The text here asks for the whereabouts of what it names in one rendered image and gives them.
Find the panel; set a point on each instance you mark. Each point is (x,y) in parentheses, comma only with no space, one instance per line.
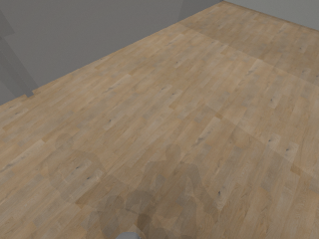
(14,75)

